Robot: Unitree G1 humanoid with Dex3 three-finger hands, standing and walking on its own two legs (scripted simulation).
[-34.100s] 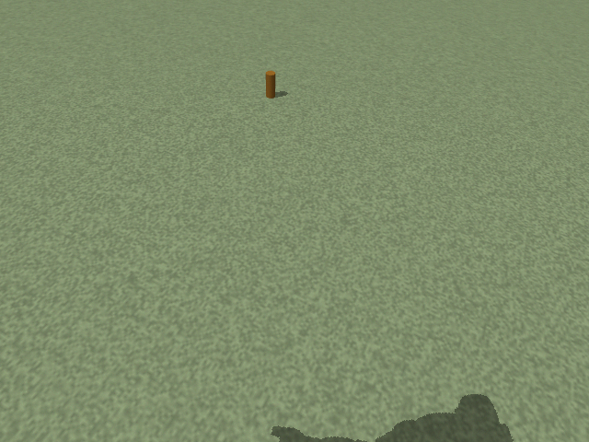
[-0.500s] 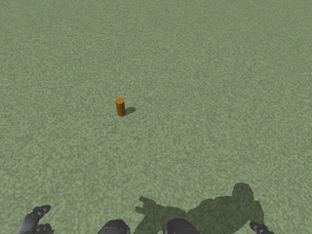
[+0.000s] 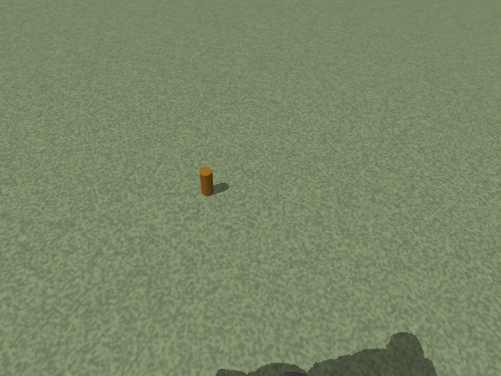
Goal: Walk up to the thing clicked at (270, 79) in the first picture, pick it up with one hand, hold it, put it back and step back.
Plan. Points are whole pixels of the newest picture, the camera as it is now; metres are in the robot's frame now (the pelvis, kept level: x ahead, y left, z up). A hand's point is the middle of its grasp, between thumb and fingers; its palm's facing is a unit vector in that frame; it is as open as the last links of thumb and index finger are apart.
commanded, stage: step back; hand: left
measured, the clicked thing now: (206, 181) +1.06 +0.22 -0.68
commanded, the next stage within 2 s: stand in 0.70 s
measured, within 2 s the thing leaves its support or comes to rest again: neither
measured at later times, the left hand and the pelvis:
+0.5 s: hand out of the picture +0.11 +0.27 -0.15, palm faces +0.02 -0.92 -0.38, open 7.4 cm; pelvis +0.05 +0.00 -0.01, yaw +1 degrees
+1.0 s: hand (89, 373) +0.14 +0.27 -0.14, palm faces -0.03 -0.94 -0.34, open 7.4 cm; pelvis +0.06 +0.01 +0.02, yaw -1 degrees
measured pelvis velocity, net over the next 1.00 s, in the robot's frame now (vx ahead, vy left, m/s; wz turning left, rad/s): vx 0.06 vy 0.01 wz -0.01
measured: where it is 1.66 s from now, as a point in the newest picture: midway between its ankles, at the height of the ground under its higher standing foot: outside the picture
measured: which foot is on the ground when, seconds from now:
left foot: down 0.00-0.16, up 0.18-0.44, down 0.46-1.00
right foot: down 0.00-1.00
